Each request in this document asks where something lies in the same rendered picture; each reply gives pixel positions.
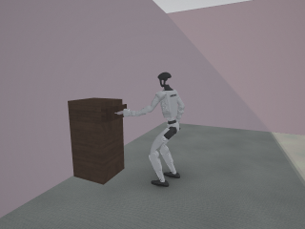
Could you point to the cabinet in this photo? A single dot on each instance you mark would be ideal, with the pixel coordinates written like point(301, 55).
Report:
point(97, 147)

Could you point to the left robot forearm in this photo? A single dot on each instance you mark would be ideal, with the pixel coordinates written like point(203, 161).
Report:
point(140, 112)

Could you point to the right robot forearm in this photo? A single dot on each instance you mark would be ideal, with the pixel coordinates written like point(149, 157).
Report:
point(179, 114)

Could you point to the drawer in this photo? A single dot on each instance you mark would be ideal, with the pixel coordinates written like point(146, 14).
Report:
point(109, 114)

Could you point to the right robot foot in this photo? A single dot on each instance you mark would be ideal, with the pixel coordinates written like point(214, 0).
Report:
point(171, 174)

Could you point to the robot left upper arm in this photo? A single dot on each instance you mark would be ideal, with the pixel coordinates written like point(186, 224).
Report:
point(158, 97)

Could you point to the robot left hand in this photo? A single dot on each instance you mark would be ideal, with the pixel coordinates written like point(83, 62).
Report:
point(126, 112)

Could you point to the robot right upper arm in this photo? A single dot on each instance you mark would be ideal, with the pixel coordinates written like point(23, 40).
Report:
point(181, 105)

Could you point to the humanoid robot head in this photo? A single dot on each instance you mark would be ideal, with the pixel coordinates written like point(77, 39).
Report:
point(164, 76)

